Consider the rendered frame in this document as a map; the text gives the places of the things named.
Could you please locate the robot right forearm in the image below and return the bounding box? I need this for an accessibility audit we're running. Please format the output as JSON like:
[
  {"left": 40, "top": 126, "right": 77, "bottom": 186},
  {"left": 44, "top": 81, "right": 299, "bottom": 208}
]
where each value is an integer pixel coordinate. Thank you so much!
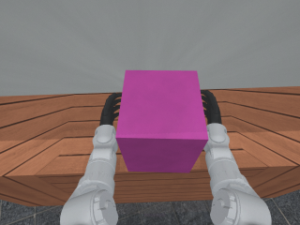
[{"left": 203, "top": 123, "right": 272, "bottom": 219}]

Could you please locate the robot left forearm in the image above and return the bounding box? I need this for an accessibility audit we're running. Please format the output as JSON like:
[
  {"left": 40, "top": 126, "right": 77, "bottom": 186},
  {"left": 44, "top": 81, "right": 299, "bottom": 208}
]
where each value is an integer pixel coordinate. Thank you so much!
[{"left": 60, "top": 125, "right": 118, "bottom": 225}]

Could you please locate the left robot upper arm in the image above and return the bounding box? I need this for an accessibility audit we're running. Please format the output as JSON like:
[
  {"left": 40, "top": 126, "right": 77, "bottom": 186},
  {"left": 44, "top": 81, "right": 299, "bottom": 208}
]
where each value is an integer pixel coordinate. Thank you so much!
[{"left": 60, "top": 188, "right": 119, "bottom": 225}]

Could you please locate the carton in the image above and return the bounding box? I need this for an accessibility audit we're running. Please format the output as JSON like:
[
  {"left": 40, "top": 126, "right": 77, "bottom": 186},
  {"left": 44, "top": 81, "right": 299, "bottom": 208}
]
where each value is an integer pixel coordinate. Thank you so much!
[{"left": 115, "top": 70, "right": 209, "bottom": 173}]

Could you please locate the robot right hand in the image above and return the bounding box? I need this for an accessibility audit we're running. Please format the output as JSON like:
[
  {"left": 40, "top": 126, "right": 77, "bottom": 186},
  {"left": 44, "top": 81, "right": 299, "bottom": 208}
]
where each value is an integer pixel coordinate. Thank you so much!
[{"left": 200, "top": 89, "right": 222, "bottom": 125}]

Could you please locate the robot left hand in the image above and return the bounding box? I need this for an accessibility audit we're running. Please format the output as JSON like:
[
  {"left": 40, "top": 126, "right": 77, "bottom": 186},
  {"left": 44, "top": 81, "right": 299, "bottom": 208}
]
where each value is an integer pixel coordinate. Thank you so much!
[{"left": 99, "top": 92, "right": 122, "bottom": 126}]

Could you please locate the pedestal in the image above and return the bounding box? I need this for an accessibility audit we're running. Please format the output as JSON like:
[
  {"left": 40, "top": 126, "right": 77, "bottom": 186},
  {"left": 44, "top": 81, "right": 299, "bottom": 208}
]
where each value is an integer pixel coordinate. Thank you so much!
[{"left": 0, "top": 86, "right": 300, "bottom": 207}]

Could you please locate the right robot upper arm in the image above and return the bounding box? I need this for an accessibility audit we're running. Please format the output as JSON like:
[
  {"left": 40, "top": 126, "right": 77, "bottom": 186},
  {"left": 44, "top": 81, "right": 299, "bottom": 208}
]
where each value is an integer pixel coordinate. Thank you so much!
[{"left": 210, "top": 187, "right": 272, "bottom": 225}]

